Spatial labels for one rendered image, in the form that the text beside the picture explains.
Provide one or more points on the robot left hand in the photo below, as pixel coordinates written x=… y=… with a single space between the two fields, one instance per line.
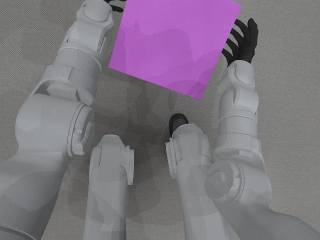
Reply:
x=115 y=8

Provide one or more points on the right robot thigh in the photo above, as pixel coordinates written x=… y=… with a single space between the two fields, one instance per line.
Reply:
x=202 y=220

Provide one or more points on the left robot forearm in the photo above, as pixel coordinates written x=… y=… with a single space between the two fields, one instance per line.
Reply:
x=80 y=58

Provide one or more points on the robot right hand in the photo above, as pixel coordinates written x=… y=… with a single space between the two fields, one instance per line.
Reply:
x=246 y=44

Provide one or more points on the right robot forearm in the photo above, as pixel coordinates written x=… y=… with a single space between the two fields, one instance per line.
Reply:
x=238 y=116

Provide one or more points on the right robot upper arm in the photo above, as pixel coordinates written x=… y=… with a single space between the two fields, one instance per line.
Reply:
x=242 y=193

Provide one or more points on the left robot upper arm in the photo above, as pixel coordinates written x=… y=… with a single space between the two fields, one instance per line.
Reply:
x=50 y=132

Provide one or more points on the carton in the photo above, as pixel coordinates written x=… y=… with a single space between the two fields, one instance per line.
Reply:
x=174 y=44

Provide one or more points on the right robot foot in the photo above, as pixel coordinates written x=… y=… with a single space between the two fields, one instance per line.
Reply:
x=175 y=121

